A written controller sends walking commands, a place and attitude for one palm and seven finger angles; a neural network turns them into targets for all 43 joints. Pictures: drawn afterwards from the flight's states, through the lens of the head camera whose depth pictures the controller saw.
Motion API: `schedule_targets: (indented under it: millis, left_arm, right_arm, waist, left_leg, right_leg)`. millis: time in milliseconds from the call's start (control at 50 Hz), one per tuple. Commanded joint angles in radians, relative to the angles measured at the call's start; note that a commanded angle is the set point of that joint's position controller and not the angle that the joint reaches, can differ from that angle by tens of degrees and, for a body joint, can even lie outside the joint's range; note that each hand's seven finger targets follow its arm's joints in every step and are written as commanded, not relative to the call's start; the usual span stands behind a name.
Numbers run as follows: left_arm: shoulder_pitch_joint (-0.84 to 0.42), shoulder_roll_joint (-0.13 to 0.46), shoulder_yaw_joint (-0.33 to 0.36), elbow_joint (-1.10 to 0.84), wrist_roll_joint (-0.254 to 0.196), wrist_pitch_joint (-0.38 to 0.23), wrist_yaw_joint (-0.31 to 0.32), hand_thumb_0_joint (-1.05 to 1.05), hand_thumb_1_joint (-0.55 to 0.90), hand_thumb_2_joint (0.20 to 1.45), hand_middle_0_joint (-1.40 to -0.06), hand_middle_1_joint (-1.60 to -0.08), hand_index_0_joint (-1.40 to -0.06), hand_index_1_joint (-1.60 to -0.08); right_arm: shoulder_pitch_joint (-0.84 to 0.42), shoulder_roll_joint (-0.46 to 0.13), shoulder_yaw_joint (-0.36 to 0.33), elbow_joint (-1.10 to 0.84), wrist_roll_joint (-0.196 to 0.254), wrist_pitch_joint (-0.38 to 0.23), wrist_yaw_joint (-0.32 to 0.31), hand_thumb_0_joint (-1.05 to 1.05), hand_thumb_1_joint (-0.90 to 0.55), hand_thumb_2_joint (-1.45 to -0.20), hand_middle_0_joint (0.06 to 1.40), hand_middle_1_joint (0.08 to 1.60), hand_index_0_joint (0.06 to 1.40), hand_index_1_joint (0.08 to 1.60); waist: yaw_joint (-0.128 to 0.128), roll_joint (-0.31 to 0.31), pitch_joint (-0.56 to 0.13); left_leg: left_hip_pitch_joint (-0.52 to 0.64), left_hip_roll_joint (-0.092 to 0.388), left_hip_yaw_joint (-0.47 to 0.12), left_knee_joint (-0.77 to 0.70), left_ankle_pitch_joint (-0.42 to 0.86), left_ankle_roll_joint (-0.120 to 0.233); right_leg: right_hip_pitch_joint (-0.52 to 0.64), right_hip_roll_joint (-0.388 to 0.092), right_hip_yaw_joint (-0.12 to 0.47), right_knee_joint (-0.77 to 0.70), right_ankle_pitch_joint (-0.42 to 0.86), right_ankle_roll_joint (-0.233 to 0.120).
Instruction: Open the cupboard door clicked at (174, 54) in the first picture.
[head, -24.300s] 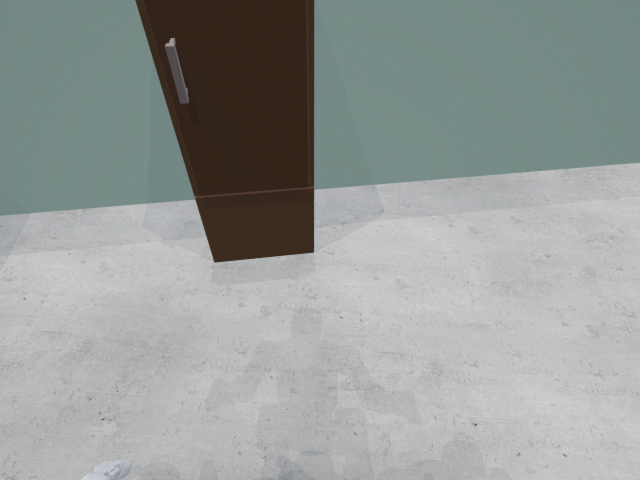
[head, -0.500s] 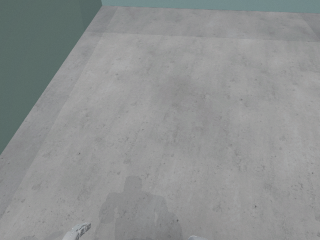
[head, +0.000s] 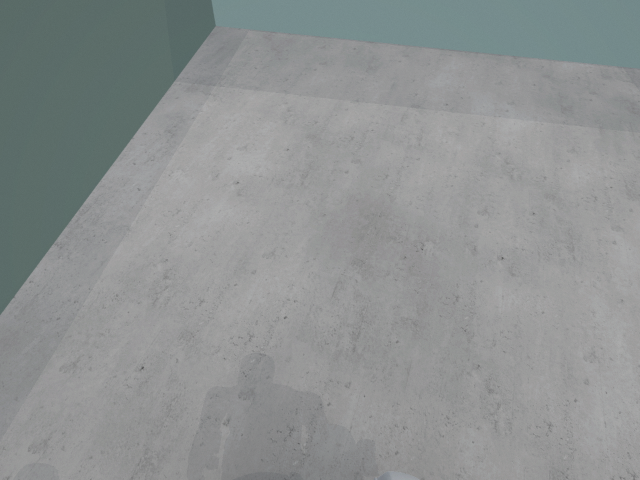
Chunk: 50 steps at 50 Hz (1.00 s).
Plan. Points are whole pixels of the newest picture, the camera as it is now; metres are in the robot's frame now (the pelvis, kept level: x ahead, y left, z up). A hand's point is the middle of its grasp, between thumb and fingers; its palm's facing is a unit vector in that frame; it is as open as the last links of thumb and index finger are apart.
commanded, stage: turn to face it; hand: left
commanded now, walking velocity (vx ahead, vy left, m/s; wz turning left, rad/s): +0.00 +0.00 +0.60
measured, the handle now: out of the picture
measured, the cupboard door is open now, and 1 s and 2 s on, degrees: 46 46 46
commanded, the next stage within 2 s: none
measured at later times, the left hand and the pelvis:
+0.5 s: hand out of the picture +0.13 +0.19 -0.19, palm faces +0.33 -0.92 -0.22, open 7.3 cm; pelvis +0.12 -0.02 -0.02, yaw +18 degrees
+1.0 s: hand out of the picture +0.10 +0.12 -0.16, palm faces +0.57 -0.78 -0.25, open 7.4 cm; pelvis +0.17 -0.07 +0.00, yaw +36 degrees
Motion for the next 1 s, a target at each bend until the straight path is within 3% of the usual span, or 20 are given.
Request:
schedule_targets:
  millis: [0,60,80,100,120,180,240,380,400,420,440,460,540,680,700,720,740,800,840,980]
  left_arm:
    - [0.027,0.013,-0.006,-0.063,-0.005,-0.015,0.002,0.000,0.900,0.900,-0.200,-0.300,-0.200,-0.300]
    - [0.069,0.062,0.016,-0.061,-0.006,-0.012,0.009,0.000,0.900,0.900,-0.200,-0.300,-0.200,-0.300]
    - [0.094,0.115,0.029,-0.062,-0.002,-0.018,0.015,0.000,0.900,0.900,-0.200,-0.300,-0.200,-0.300]
    - [0.124,0.202,0.047,-0.064,0.005,-0.021,0.025,0.000,0.900,0.900,-0.200,-0.300,-0.200,-0.300]
    - [0.157,0.264,0.060,-0.076,0.000,-0.014,0.029,0.000,0.900,0.900,-0.200,-0.300,-0.200,-0.300]
    - [0.008,0.174,0.050,-0.126,-0.001,-0.003,0.048,0.000,0.900,0.900,-0.200,-0.300,-0.200,-0.300]
    - [-0.012,0.146,0.039,-0.135,0.000,-0.009,0.048,0.000,0.900,0.900,-0.200,-0.300,-0.200,-0.300]
    - [-0.017,0.187,0.052,-0.153,-0.008,0.000,0.038,0.000,0.900,0.900,-0.200,-0.300,-0.200,-0.300]
    - [-0.033,0.169,0.049,-0.176,-0.014,0.004,0.035,0.000,0.900,0.900,-0.200,-0.300,-0.200,-0.300]
    - [-0.054,0.106,0.036,-0.220,-0.024,0.011,0.030,0.000,0.900,0.900,-0.200,-0.300,-0.200,-0.300]
    - [-0.119,0.114,0.026,-0.252,-0.015,0.023,0.037,0.000,0.900,0.900,-0.200,-0.300,-0.200,-0.300]
    - [-0.124,0.128,0.030,-0.271,-0.012,0.029,0.039,0.000,0.900,0.900,-0.200,-0.300,-0.200,-0.300]
    - [-0.095,0.127,0.037,-0.230,-0.008,0.045,0.027,0.000,0.900,0.900,-0.200,-0.300,-0.200,-0.300]
    - [0.029,0.140,0.035,-0.217,-0.015,0.034,0.027,0.000,0.900,0.900,-0.200,-0.300,-0.200,-0.300]
    - [0.080,0.173,0.044,-0.210,-0.009,0.026,0.032,0.000,0.900,0.900,-0.200,-0.300,-0.200,-0.300]
    - [0.101,0.277,0.064,-0.211,0.008,0.017,0.042,0.000,0.900,0.900,-0.200,-0.300,-0.200,-0.300]
    - [0.073,0.318,0.060,-0.231,0.005,0.018,0.047,0.000,0.900,0.900,-0.200,-0.300,-0.200,-0.300]
    - [-0.053,0.213,0.038,-0.266,-0.003,0.015,0.051,0.000,0.900,0.900,-0.200,-0.300,-0.200,-0.300]
    - [-0.021,0.183,0.027,-0.258,-0.006,0.008,0.049,0.000,0.900,0.900,-0.200,-0.300,-0.200,-0.300]
    - [0.077,0.243,0.051,-0.215,0.002,0.007,0.049,0.000,0.900,0.900,-0.200,-0.300,-0.200,-0.300]
  right_arm:
    - [0.089,-0.152,-0.025,0.007,0.006,0.010,-0.005,0.000,-0.900,-0.900,0.200,0.300,0.200,0.300]
    - [0.032,-0.174,-0.034,-0.011,0.016,0.040,0.000,0.000,-0.900,-0.900,0.200,0.300,0.200,0.300]
    - [0.008,-0.150,-0.032,-0.021,0.021,0.047,0.006,0.000,-0.900,-0.900,0.200,0.300,0.200,0.300]
    - [0.001,-0.096,-0.021,-0.043,0.024,0.055,0.014,0.000,-0.900,-0.900,0.200,0.300,0.200,0.300]
    - [0.001,-0.100,-0.029,-0.063,0.023,0.069,0.015,0.000,-0.900,-0.900,0.200,0.300,0.200,0.300]
    - [0.006,-0.094,-0.038,-0.046,0.024,0.086,0.020,0.000,-0.900,-0.900,0.200,0.300,0.200,0.300]
    - [0.001,-0.062,-0.022,-0.051,0.023,0.092,0.028,0.000,-0.900,-0.900,0.200,0.300,0.200,0.300]
    - [0.024,-0.098,-0.028,-0.088,0.016,0.091,0.041,0.000,-0.900,-0.900,0.200,0.300,0.200,0.300]
    - [0.093,-0.168,-0.045,-0.080,0.011,0.085,0.038,0.000,-0.900,-0.900,0.200,0.300,0.200,0.300]
    - [0.161,-0.281,-0.074,-0.081,0.001,0.078,0.030,0.000,-0.900,-0.900,0.200,0.300,0.200,0.300]
    - [0.197,-0.329,-0.082,-0.067,0.005,0.087,0.015,0.000,-0.900,-0.900,0.200,0.300,0.200,0.300]
    - [0.155,-0.339,-0.083,-0.083,0.000,0.090,0.013,0.000,-0.900,-0.900,0.200,0.300,0.200,0.300]
    - [-0.024,-0.265,-0.062,-0.142,0.003,0.082,0.003,0.000,-0.900,-0.900,0.200,0.300,0.200,0.300]
    - [-0.120,-0.292,-0.081,-0.181,0.010,0.104,0.013,0.000,-0.900,-0.900,0.200,0.300,0.200,0.300]
    - [-0.151,-0.263,-0.079,-0.195,0.018,0.109,0.015,0.000,-0.900,-0.900,0.200,0.300,0.200,0.300]
    - [-0.150,-0.180,-0.069,-0.219,0.027,0.113,0.025,0.000,-0.900,-0.900,0.200,0.300,0.200,0.300]
    - [-0.179,-0.189,-0.068,-0.237,0.020,0.112,0.032,0.000,-0.900,-0.900,0.200,0.300,0.200,0.300]
    - [-0.134,-0.179,-0.071,-0.184,0.013,0.133,0.044,0.000,-0.900,-0.900,0.200,0.300,0.200,0.300]
    - [-0.143,-0.156,-0.056,-0.184,0.017,0.130,0.048,0.000,-0.900,-0.900,0.200,0.300,0.200,0.300]
    - [-0.202,-0.118,-0.031,-0.199,0.028,0.116,0.054,0.000,-0.900,-0.900,0.200,0.300,0.200,0.300]
  waist:
    - [-0.006,0.150,-0.073]
    - [0.031,0.098,-0.082]
    - [0.052,0.015,-0.073]
    - [0.076,-0.196,-0.076]
    - [0.093,-0.305,-0.116]
    - [0.023,-0.245,-0.082]
    - [0.006,-0.176,-0.097]
    - [-0.026,-0.116,-0.123]
    - [-0.069,0.021,-0.169]
    - [-0.105,0.333,-0.181]
    - [-0.129,0.312,-0.201]
    - [-0.104,0.208,-0.175]
    - [-0.032,0.227,-0.082]
    - [0.019,0.160,-0.135]
    - [0.050,0.069,-0.128]
    - [0.061,-0.245,-0.094]
    - [0.067,-0.347,-0.062]
    - [-0.019,-0.230,-0.037]
    - [-0.009,-0.210,-0.064]
    - [0.044,-0.201,-0.111]
  left_leg:
    - [-0.013,0.193,-0.150,-0.164,0.349,0.118]
    - [-0.117,0.148,-0.175,-0.069,0.136,0.070]
    - [-0.199,0.085,-0.140,0.004,-0.011,0.023]
    - [-0.318,-0.029,-0.026,0.193,-0.233,-0.037]
    - [-0.309,-0.034,-0.043,0.460,-0.438,-0.045]
    - [-0.325,0.045,-0.112,0.673,-0.315,-0.051]
    - [-0.271,0.044,-0.072,0.496,-0.288,-0.073]
    - [-0.013,-0.017,0.012,0.050,0.009,-0.055]
    - [0.137,0.052,-0.075,-0.027,0.204,-0.024]
    - [0.258,0.323,-0.465,-0.083,0.564,0.126]
    - [0.263,0.412,-0.554,-0.086,0.722,0.231]
    - [0.182,0.404,-0.493,-0.095,0.474,0.244]
    - [0.052,0.228,-0.373,-0.121,0.333,0.139]
    - [-0.068,0.141,-0.362,-0.037,0.169,0.096]
    - [-0.163,0.075,-0.322,0.048,0.030,0.048]
    - [-0.360,-0.079,-0.170,0.289,-0.242,-0.038]
    - [-0.367,-0.086,-0.160,0.557,-0.409,-0.050]
    - [-0.346,-0.016,-0.171,0.771,-0.250,-0.063]
    - [-0.347,-0.019,-0.124,0.669,-0.238,-0.085]
    - [-0.184,-0.046,-0.019,0.238,-0.218,-0.069]
  right_leg:
    - [0.143,0.017,-0.040,-0.297,0.083,0.025]
    - [0.311,0.038,-0.058,-0.476,0.203,0.033]
    - [0.382,-0.034,0.031,-0.575,0.197,0.020]
    - [0.440,-0.249,0.245,-0.700,0.216,-0.047]
    - [0.400,-0.420,0.390,-0.805,0.195,-0.155]
    - [0.323,-0.346,0.218,-0.763,0.291,-0.154]
    - [0.356,-0.295,0.019,-0.669,0.624,-0.129]
    - [0.302,-0.250,-0.118,-0.465,0.585,-0.045]
    - [0.192,-0.214,-0.148,-0.326,0.440,0.000]
    - [-0.075,-0.065,-0.162,-0.091,-0.156,0.082]
    - [-0.143,-0.024,-0.009,0.076,-0.338,0.078]
    - [-0.125,-0.039,0.048,0.143,-0.278,0.061]
    - [-0.100,-0.021,0.060,0.069,-0.091,0.072]
    - [0.232,0.066,-0.002,-0.441,0.042,0.057]
    - [0.334,0.014,0.040,-0.624,0.102,0.046]
    - [0.405,-0.255,0.353,-0.801,0.044,-0.043]
    - [0.284,-0.416,0.482,-0.833,0.142,-0.137]
    - [0.228,-0.271,0.224,-0.738,0.285,-0.126]
    - [0.341,-0.225,0.089,-0.668,0.602,-0.112]
    - [0.463,-0.269,0.006,-0.555,0.798,-0.111]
